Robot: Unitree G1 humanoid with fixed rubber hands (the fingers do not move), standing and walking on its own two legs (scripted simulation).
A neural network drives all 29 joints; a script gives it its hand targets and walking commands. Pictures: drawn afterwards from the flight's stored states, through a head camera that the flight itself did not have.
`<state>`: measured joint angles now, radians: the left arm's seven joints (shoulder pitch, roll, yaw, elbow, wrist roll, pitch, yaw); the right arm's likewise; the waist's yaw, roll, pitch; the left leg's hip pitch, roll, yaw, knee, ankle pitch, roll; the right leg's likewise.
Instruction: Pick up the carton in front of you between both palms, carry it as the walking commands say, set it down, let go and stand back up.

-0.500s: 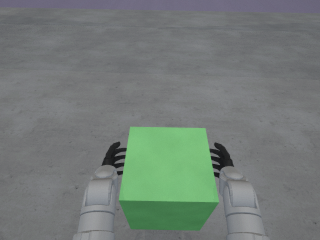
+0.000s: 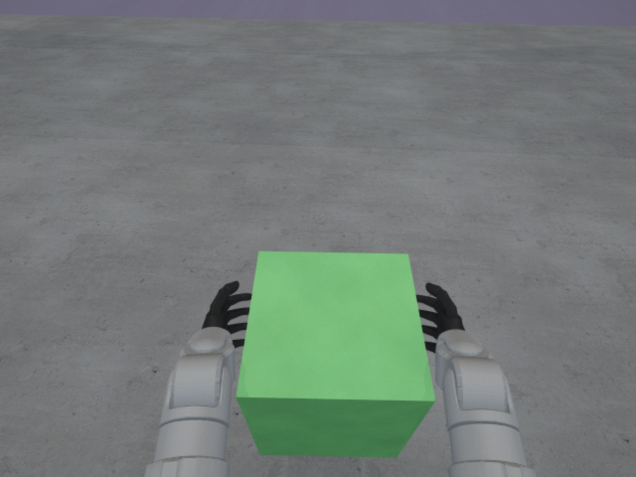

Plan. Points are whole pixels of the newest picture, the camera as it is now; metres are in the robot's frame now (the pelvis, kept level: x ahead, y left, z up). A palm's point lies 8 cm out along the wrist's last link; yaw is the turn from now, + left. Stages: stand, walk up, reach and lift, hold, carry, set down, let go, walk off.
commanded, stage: hold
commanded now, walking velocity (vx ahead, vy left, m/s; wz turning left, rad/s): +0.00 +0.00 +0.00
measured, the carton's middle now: (330, 359) +0.31 +0.00 -0.04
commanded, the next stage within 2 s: set down in 0.30 s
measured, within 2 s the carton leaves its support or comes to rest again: neither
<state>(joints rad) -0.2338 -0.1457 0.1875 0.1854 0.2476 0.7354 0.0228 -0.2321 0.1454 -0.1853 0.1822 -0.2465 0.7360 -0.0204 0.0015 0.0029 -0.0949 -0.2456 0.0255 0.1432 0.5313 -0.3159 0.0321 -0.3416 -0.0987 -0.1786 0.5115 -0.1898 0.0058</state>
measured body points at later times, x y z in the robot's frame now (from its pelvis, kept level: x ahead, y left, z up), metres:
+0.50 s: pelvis -0.03 -0.04 +0.00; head -0.06 -0.05 +0.45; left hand +0.28 +0.16 +0.04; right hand +0.31 -0.14 +0.04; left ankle -0.02 +0.09 -0.73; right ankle +0.05 -0.14 -0.73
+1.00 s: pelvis -0.05 -0.03 -0.07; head +0.17 -0.02 +0.32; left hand +0.35 +0.15 -0.16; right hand +0.36 -0.16 -0.16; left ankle -0.02 +0.09 -0.73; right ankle +0.05 -0.14 -0.73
